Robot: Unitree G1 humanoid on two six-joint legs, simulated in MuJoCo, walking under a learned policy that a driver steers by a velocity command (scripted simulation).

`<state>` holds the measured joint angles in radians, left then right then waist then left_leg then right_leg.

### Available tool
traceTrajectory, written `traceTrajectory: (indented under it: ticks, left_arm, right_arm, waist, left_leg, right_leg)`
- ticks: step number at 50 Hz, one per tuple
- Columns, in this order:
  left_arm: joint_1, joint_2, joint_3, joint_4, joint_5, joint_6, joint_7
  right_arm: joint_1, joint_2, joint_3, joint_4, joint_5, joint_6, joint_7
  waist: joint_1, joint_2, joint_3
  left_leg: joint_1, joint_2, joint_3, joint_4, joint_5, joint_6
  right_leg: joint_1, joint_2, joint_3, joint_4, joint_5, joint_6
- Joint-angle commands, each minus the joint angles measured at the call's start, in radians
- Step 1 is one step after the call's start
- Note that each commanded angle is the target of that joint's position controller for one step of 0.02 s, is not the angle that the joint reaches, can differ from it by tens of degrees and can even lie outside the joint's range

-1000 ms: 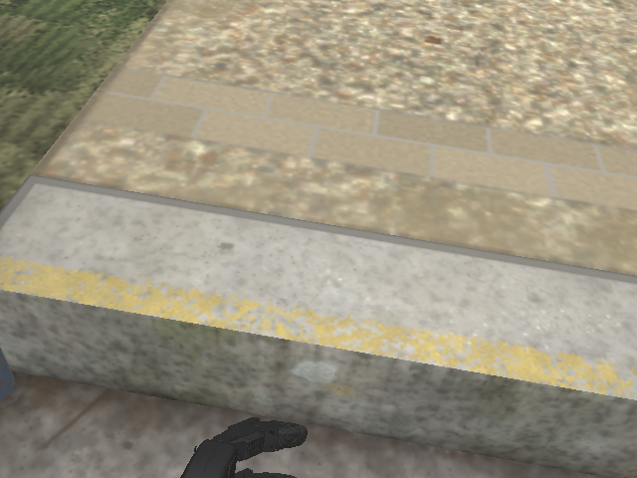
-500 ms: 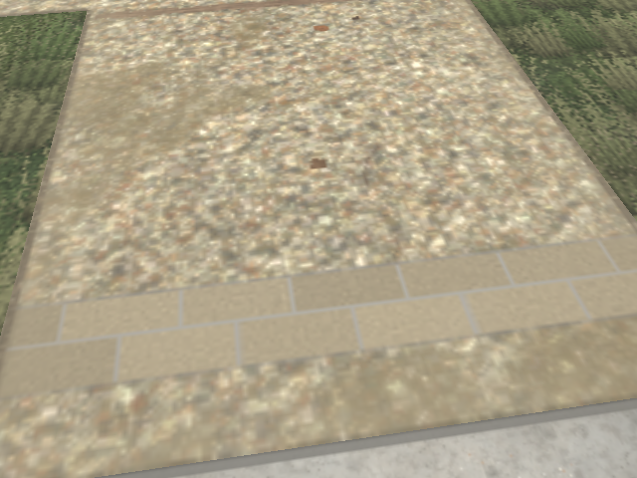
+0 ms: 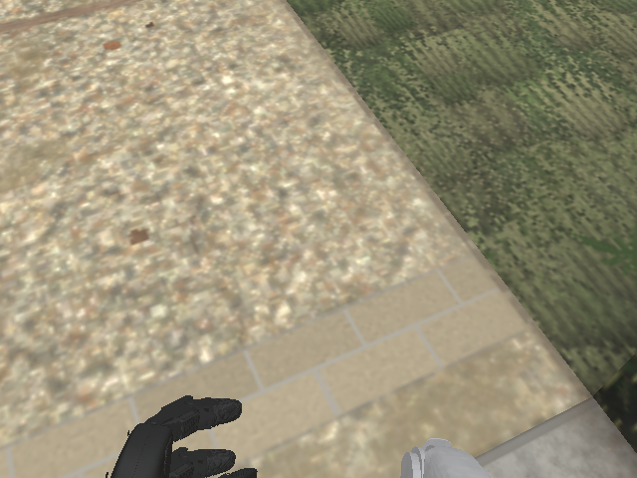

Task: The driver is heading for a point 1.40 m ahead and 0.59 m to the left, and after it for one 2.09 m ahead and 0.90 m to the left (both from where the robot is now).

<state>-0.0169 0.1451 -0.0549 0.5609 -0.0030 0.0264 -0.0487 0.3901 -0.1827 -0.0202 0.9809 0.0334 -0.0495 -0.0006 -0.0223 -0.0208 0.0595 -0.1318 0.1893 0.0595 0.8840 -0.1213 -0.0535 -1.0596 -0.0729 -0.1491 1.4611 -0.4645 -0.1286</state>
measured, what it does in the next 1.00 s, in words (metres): climbs, turning left: left foot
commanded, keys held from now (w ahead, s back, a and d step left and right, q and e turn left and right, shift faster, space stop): q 1.00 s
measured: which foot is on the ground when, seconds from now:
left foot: up 0.00-0.66, down 0.68-1.00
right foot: down 0.00-0.70, up 0.72-1.00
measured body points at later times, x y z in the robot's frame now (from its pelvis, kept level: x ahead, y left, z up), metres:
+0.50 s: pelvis +0.12 -0.01 +0.17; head +0.10 -0.02 +0.62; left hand +0.24 +0.25 +0.09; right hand +0.26 -0.24 +0.05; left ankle +0.14 +0.14 -0.46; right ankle +0.16 -0.08 -0.56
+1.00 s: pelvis +0.16 +0.05 +0.17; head +0.17 +0.08 +0.62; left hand +0.22 +0.35 +0.07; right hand +0.44 -0.09 +0.10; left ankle +0.14 +0.15 -0.56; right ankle +0.24 -0.09 -0.50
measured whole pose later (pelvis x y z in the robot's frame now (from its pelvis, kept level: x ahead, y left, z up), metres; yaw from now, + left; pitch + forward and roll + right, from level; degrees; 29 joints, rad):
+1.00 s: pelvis +0.16 +0.05 +0.17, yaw +28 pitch +3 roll -2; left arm 0.10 0.23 0.04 0.67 0.00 0.00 0.03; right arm 0.20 -0.24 -0.03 0.52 0.00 0.01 -0.01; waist -0.01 -0.01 -0.02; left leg -0.39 -0.03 -0.07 0.60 -0.27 0.04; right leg -0.58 -0.02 0.03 1.07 -0.37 0.07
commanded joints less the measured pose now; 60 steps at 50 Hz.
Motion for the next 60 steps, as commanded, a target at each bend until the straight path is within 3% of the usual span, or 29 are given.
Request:
traceTrajectory:
  ticks: [1,2,3,4,5,8,9,10,12,14,17,21,26,30,32,34,35,36,37,38,41,44,48,53,56,57,58,59,60]
  left_arm:
    - [0.333,0.205,0.079,0.066,0.04,-0.028,0.02]
    - [0.295,0.159,0.075,0.117,-0.002,-0.056,0.01]
    - [0.244,0.07,0.055,0.162,-0.003,-0.079,0.011]
    - [0.194,0.019,0.046,0.192,0.004,-0.094,0.011]
    - [0.154,-0.021,0.036,0.187,0.016,-0.103,0.007]
    - [0.146,-0.027,0.033,0.187,0.041,-0.122,0.007]
    - [0.137,0.009,0.039,0.187,0.04,-0.115,0.014]
    - [0.126,-0.004,0.03,0.182,0.049,-0.11,0.019]
    - [0.126,0.072,0.045,0.179,0.052,-0.11,0.034]
    - [0.145,0.103,0.051,0.179,0.046,-0.104,0.066]
    - [0.173,0.138,0.069,0.15,0.044,-0.1,0.11]
    - [0.177,0.168,0.095,0.102,0.03,-0.088,0.138]
    - [0.191,0.216,0.136,0.097,0.012,-0.053,0.12]
    - [0.196,0.252,0.156,0.101,-0.003,-0.035,0.088]
    - [0.178,0.267,0.161,0.112,-0.017,-0.026,0.08]
    - [0.252,0.233,0.154,0.168,-0.032,-0.021,0.065]
    - [0.219,0.204,0.145,0.151,-0.013,-0.027,0.062]
    - [0.115,0.155,0.124,0.058,0.019,-0.042,0.064]
    - [0.072,0.184,0.13,0.051,-0.001,-0.038,0.063]
    - [0.048,0.195,0.131,0.049,-0.017,-0.037,0.052]
    - [0.078,0.18,0.124,0.057,0.01,-0.043,0.062]
    - [0.123,0.181,0.121,0.064,0.013,-0.045,0.08]
    - [0.09,0.146,0.105,0.034,0.006,-0.04,0.091]
    - [0.11,0.134,0.108,0.023,-0.006,-0.048,0.073]
    - [0.164,0.11,0.108,0.034,-0.006,-0.061,0.06]
    - [0.182,0.15,0.117,0.02,0.015,-0.066,0.061]
    - [0.174,0.221,0.127,-0.005,0.037,-0.064,0.065]
    - [0.147,0.215,0.13,-0.001,0.047,-0.066,0.062]
    - [0.141,0.174,0.122,-0.022,0.04,-0.072,0.062]
  right_arm:
    - [0.038,-0.061,-0.031,-0.054,0.044,-0.06,0.052]
    - [-0.099,-0.002,-0.005,-0.147,0.013,-0.045,0.036]
    - [-0.163,-0.014,0.001,-0.203,-0.016,-0.038,0.017]
    - [-0.154,-0.006,0.011,-0.229,-0.021,-0.033,0.013]
    - [-0.118,0.011,0.019,-0.227,-0.02,-0.023,0.01]
    - [-0.039,-0.002,0.018,-0.202,-0.016,0.002,-0.018]
    - [-0.022,-0.008,0.016,-0.198,-0.012,0.019,-0.034]
    - [-0.027,-0.022,0.005,-0.19,-0.022,0.035,-0.045]
    - [-0.039,-0.072,-0.017,-0.193,-0.04,0.047,-0.056]
    - [-0.069,-0.082,-0.025,-0.203,-0.032,0.063,-0.062]
    - [-0.108,-0.093,-0.035,-0.229,-0.034,0.063,-0.051]
    - [-0.15,-0.082,-0.042,-0.271,-0.03,0.075,-0.046]
    - [-0.209,-0.038,-0.019,-0.336,-0.029,0.095,0.001]
    - [-0.206,-0.089,-0.026,-0.375,-0.017,0.097,0.025]
    - [-0.162,-0.1,-0.033,-0.385,-0.018,0.085,0.036]
    - [-0.064,-0.162,-0.057,-0.366,-0.032,0.063,0.027]
    - [0.014,-0.254,-0.09,-0.385,-0.043,0.053,0.017]
    - [0.007,-0.351,-0.11,-0.414,-0.042,0.05,0.01]
    - [-0.004,-0.283,-0.093,-0.44,-0.045,0.037,0.014]
    - [-0.059,-0.24,-0.079,-0.457,-0.04,0.029,0.011]
    - [-0.204,-0.194,-0.056,-0.515,-0.024,0.031,-0.007]
    - [-0.206,-0.196,-0.053,-0.525,-0.041,0.031,-0.017]
    - [-0.187,-0.212,-0.064,-0.529,-0.036,0.044,-0.02]
    - [-0.217,-0.206,-0.069,-0.541,-0.021,0.058,0.001]
    - [-0.252,-0.161,-0.05,-0.531,-0.003,0.059,0.014]
    - [-0.242,-0.112,-0.036,-0.527,-0.01,0.049,0.015]
    - [-0.207,-0.049,-0.02,-0.522,-0.03,0.039,0.015]
    - [-0.234,-0.107,-0.033,-0.524,-0.031,0.035,0.011]
    - [-0.275,-0.17,-0.052,-0.518,-0.024,0.038,0.005]
  waist:
    - [0.107,-0.088,-0.63]
    - [0.084,-0.06,-0.385]
    - [0.054,-0.056,-0.253]
    - [0.012,-0.033,-0.174]
    - [-0.019,-0.017,-0.147]
    - [-0.054,-0.049,-0.095]
    - [-0.07,-0.071,-0.076]
    - [-0.066,-0.041,-0.091]
    - [-0.049,-0.089,-0.092]
    - [-0.023,-0.12,-0.082]
    - [0.016,-0.074,-0.096]
    - [0.037,-0.052,-0.096]
    - [0.07,-0.08,-0.082]
    - [0.073,-0.082,-0.075]
    - [0.03,-0.081,-0.098]
    - [0.001,-0.003,-0.137]
    - [-0.028,0.144,-0.171]
    - [-0.021,0.382,-0.152]
    - [-0.047,0.262,-0.232]
    - [-0.042,0.198,-0.218]
    - [0.02,0.122,-0.21]
    - [0.039,0.128,-0.236]
    - [0.02,0.167,-0.208]
    - [0.003,0.215,-0.179]
    - [0.049,0.19,-0.175]
    - [0.048,0.119,-0.196]
    - [0.0,-0.111,-0.204]
    - [0.006,-0.305,-0.182]
    - [0.045,-0.238,-0.16]
  left_leg:
    - [-0.425,-0.258,-0.289,1.041,-0.059,0.048]
    - [-0.549,-0.227,-0.254,1.081,-0.048,0.086]
    - [-0.624,-0.191,-0.263,1.061,0.0,0.131]
    - [-0.617,-0.185,-0.267,1.06,0.029,0.163]
    - [-0.594,-0.197,-0.31,1.026,0.108,0.175]
    - [-0.622,-0.221,-0.31,0.905,0.088,0.134]
    - [-0.62,-0.217,-0.268,0.805,0.024,0.11]
    - [-0.592,-0.214,-0.241,0.769,0.028,0.079]
    - [-0.591,-0.202,-0.176,0.729,0.056,0.041]
    - [-0.636,-0.186,-0.166,0.703,0.061,0.019]
    - [-0.703,-0.155,-0.152,0.646,0.037,-0.012]
    - [-0.766,-0.11,-0.132,0.534,-0.045,-0.047]
    - [-0.595,-0.057,-0.023,0.158,-0.219,-0.016]
    - [-0.475,-0.071,0.038,-0.041,-0.283,0.036]
    - [-0.376,-0.095,0.06,-0.213,-0.22,0.074]
    - [-0.17,-0.154,0.036,-0.409,0.04,0.128]
    - [0.011,-0.025,-0.183,-0.414,0.374,0.185]
    - [0.16,0.13,-0.516,-0.442,0.467,0.346]
    - [0.155,0.167,-0.554,-0.468,0.326,0.396]
    - [0.116,0.139,-0.478,-0.476,0.24,0.368]
    - [-0.026,0.073,-0.382,-0.46,0.242,0.297]
    - [-0.067,0.042,-0.355,-0.439,0.326,0.301]
    - [-0.082,0.015,-0.384,-0.43,0.241,0.291]
    - [-0.133,-0.004,-0.435,-0.419,0.137,0.286]
    - [-0.2,-0.052,-0.413,-0.368,0.146,0.23]
    - [-0.279,-0.107,-0.368,-0.299,0.001,0.167]
    - [-0.419,-0.236,-0.228,-0.112,-0.337,0.085]
    - [-0.455,-0.233,-0.151,-0.022,-0.499,0.023]
    - [-0.464,-0.198,-0.161,0.099,-0.495,-0.008]
  right_leg:
    - [0.901,-0.285,0.979,-1.065,-0.157,-0.142]
    - [0.72,-0.257,0.815,-0.991,-0.17,-0.074]
    - [0.601,-0.212,0.644,-0.883,-0.18,-0.025]
    - [0.526,-0.186,0.534,-0.836,-0.147,0.001]
    - [0.49,-0.172,0.473,-0.852,-0.027,0.027]
    - [0.489,-0.18,0.256,-0.923,0.294,0.018]
    - [0.492,-0.163,0.17,-0.973,0.311,0.023]
    - [0.49,-0.153,0.131,-1.01,0.335,0.013]
    - [0.519,-0.168,0.091,-1.127,0.329,0.0]
    - [0.58,-0.177,0.078,-1.172,0.312,-0.001]
    - [0.718,-0.234,0.11,-1.214,0.252,-0.026]
    - [0.879,-0.29,0.117,-1.214,0.21,-0.077]
    - [0.934,-0.32,0.033,-1.219,0.2,-0.116]
    - [0.959,-0.343,0.006,-1.16,0.321,-0.117]
    - [0.98,-0.333,-0.03,-1.077,0.476,-0.078]
    - [0.929,-0.231,-0.105,-0.912,0.463,0.023]
    - [0.737,-0.152,-0.154,-0.682,0.272,0.097]
    - [0.374,0.024,-0.107,-0.441,-0.145,0.2]
    - [0.326,0.018,0.078,-0.267,-0.194,0.212]
    - [0.298,0.009,0.127,-0.204,-0.134,0.2]
    - [0.343,0.002,0.198,-0.186,0.027,0.192]
    - [0.396,0.036,0.19,-0.204,0.111,0.202]
    - [0.424,0.052,0.185,-0.383,0.107,0.199]
    - [0.565,0.072,0.152,-0.618,0.031,0.176]
    - [0.792,0.073,0.136,-0.953,0.281,0.14]
    - [0.91,-0.026,0.247,-1.002,0.429,0.104]
    - [1.001,-0.215,0.433,-1.039,0.71,0.014]
    - [0.911,-0.317,0.579,-1.087,0.673,-0.138]
    - [0.888,-0.296,0.583,-1.111,0.55,-0.165]
Keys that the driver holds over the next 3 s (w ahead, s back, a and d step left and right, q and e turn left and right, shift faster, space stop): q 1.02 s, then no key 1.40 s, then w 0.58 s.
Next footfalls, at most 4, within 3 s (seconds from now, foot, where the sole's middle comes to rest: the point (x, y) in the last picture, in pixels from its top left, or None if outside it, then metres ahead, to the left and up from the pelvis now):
0.68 left None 0.18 0.16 -0.60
1.14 right None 0.30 -0.05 -0.60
1.44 left None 0.14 0.17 -0.60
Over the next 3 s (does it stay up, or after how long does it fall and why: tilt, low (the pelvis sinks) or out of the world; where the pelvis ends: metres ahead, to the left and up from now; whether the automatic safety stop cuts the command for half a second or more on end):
stays up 0.35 0.14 0.17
